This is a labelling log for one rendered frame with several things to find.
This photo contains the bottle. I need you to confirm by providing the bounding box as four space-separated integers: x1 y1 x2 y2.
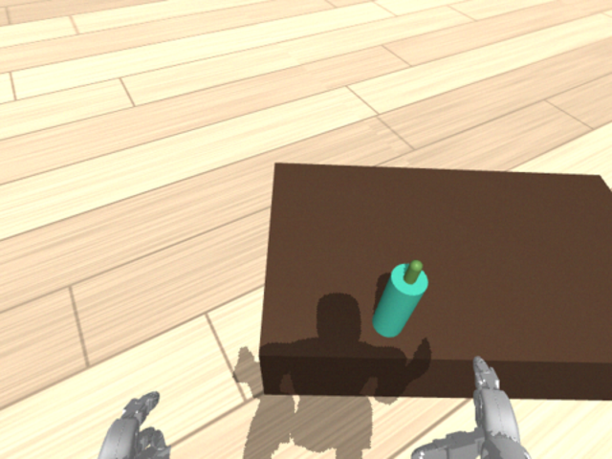
372 260 428 338

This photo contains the right robot hand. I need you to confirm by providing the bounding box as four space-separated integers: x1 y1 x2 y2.
411 357 520 459

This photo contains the right robot arm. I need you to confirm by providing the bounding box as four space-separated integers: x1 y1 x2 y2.
480 437 531 459

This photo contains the left robot hand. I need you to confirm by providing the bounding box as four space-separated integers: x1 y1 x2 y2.
98 391 171 459

